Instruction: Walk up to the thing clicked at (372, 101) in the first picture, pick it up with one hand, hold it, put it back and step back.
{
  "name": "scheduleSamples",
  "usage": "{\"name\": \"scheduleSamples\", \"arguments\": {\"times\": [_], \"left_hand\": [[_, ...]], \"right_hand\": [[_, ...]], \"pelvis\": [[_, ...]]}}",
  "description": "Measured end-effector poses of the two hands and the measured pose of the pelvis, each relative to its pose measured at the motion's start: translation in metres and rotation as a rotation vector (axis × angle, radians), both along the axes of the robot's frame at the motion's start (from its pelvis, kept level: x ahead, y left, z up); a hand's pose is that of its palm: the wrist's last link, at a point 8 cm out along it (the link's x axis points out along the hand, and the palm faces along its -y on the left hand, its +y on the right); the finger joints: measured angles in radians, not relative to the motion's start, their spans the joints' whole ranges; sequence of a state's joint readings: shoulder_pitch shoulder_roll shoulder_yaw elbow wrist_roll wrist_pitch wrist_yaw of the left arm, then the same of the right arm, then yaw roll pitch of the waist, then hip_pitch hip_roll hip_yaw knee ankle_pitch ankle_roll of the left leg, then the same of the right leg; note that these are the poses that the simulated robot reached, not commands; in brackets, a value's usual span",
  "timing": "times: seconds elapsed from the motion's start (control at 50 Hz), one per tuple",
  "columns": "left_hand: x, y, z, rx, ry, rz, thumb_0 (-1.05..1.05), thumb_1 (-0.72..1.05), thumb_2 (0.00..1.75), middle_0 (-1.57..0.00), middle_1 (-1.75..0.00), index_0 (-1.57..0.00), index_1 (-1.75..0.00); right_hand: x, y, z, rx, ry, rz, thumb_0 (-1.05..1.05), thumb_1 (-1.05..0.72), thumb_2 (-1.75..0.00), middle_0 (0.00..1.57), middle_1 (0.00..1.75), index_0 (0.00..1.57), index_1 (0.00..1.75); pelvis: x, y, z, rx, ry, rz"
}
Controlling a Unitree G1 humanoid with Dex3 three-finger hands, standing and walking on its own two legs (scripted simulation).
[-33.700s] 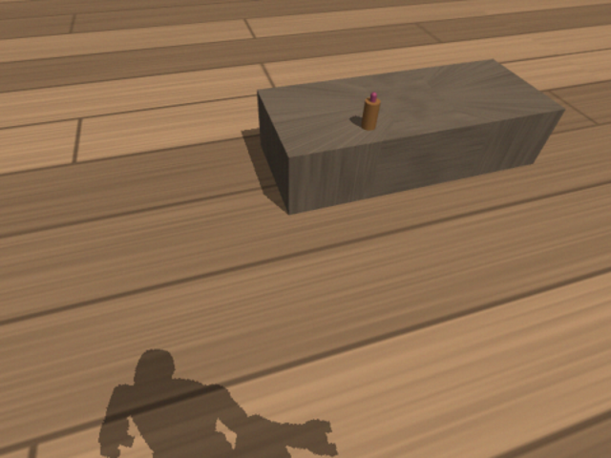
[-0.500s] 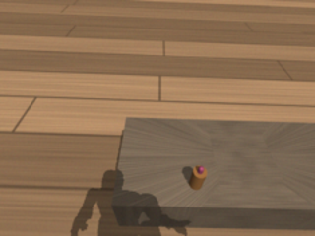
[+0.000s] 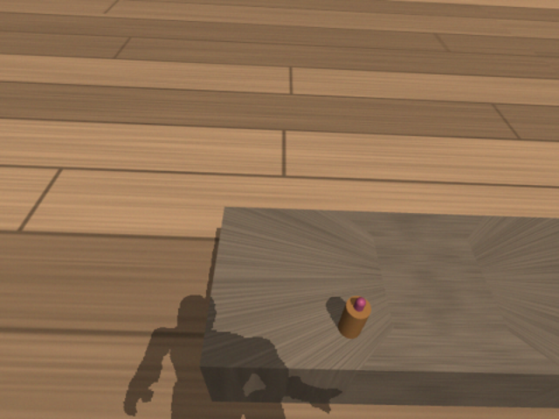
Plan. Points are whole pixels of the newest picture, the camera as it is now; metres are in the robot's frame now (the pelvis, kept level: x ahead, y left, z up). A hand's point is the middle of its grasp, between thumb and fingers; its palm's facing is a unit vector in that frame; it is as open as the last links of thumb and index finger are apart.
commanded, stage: stand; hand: right
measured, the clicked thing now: (355, 314) +0.46 -0.22 -0.37
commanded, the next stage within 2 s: step back in 1.60 s
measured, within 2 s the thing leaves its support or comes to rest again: neither
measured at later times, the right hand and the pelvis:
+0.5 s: hand out of the picture +0.07 -0.24 -0.16, palm faces -0.01 +0.94 -0.35, open 7.4 cm; pelvis +0.01 +0.01 +0.00, yaw +0 degrees
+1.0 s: hand out of the picture +0.08 -0.24 -0.16, palm faces -0.03 +0.94 -0.35, open 7.4 cm; pelvis +0.01 +0.01 +0.00, yaw +1 degrees
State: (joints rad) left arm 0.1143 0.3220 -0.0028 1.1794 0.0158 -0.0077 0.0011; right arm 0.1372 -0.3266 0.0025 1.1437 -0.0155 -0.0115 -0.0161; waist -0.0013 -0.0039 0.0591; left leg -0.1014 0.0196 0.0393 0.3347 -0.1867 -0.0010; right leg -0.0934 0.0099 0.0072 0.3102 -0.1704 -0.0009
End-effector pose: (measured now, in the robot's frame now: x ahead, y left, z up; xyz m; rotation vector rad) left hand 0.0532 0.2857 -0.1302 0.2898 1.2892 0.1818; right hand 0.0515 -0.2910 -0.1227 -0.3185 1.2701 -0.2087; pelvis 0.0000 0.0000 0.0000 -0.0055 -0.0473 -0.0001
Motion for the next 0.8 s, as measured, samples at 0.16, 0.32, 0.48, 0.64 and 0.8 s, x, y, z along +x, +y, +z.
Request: {"name": "scheduleSamples", "arguments": {"times": [0.16,0.32,0.48,0.64,0.8], "left_hand": [[0.016,0.006,0.003,0.005,-0.029,-0.008,0.00,0.90,0.90,-0.21,-0.30,-0.20,-0.30],[0.022,0.011,0.006,0.014,-0.047,-0.011,0.00,0.90,0.90,-0.21,-0.30,-0.20,-0.30],[0.018,0.016,0.007,0.020,-0.039,-0.003,0.00,0.90,0.90,-0.21,-0.30,-0.20,-0.30],[0.008,0.017,0.004,0.017,-0.006,0.001,0.00,0.90,0.90,-0.21,-0.30,-0.20,-0.30],[0.007,0.017,0.003,0.013,-0.001,0.008,0.00,0.90,0.90,-0.21,-0.30,-0.20,-0.30]], "right_hand": [[0.012,0.003,0.002,-0.005,-0.021,0.001,0.01,-0.91,-0.90,0.20,0.30,0.20,0.30],[0.019,0.006,0.003,-0.003,-0.037,0.003,0.01,-0.91,-0.90,0.20,0.30,0.20,0.30],[0.018,0.007,0.003,-0.001,-0.033,0.004,0.01,-0.91,-0.90,0.20,0.30,0.20,0.30],[0.014,0.007,0.003,0.001,-0.008,0.000,0.01,-0.91,-0.90,0.20,0.30,0.20,0.30],[0.018,0.007,0.003,-0.002,-0.007,0.007,0.01,-0.91,-0.90,0.20,0.30,0.20,0.30]], "pelvis": [[0.005,0.004,0.000,0.001,0.001,0.000],[0.007,0.008,0.001,0.001,0.001,0.001],[0.006,0.010,0.001,0.002,0.001,0.004],[0.007,0.011,0.001,0.002,0.009,0.008],[0.010,0.011,0.001,0.002,0.009,0.011]]}}
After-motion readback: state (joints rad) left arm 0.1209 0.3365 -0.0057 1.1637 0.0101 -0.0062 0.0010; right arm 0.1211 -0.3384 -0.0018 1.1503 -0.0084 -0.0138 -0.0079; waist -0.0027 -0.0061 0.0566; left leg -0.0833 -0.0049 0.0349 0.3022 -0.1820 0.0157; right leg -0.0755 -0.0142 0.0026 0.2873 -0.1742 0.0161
